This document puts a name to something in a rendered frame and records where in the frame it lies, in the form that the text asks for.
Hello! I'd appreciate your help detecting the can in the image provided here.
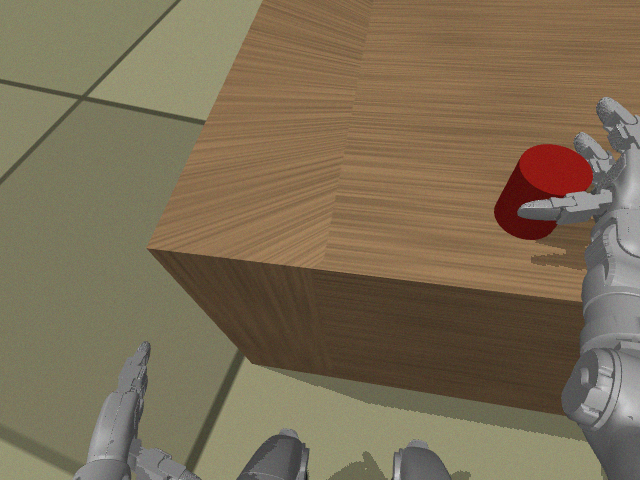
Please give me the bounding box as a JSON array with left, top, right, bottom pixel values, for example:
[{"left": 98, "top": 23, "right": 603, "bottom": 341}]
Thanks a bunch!
[{"left": 494, "top": 144, "right": 593, "bottom": 240}]

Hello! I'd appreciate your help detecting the left robot hand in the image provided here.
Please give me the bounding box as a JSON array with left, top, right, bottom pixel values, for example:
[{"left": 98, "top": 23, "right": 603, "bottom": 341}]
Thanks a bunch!
[{"left": 86, "top": 341, "right": 202, "bottom": 480}]

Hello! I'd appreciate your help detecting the right robot arm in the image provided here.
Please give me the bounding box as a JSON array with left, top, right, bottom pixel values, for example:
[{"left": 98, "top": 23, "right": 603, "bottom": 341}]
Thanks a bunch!
[{"left": 561, "top": 209, "right": 640, "bottom": 480}]

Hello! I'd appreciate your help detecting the right robot hand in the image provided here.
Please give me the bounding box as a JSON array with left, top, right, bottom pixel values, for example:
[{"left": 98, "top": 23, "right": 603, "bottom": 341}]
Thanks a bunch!
[{"left": 517, "top": 97, "right": 640, "bottom": 225}]

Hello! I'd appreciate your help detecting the left robot arm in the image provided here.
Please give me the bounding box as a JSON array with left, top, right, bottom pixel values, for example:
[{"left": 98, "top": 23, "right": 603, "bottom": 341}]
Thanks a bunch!
[{"left": 73, "top": 459, "right": 131, "bottom": 480}]

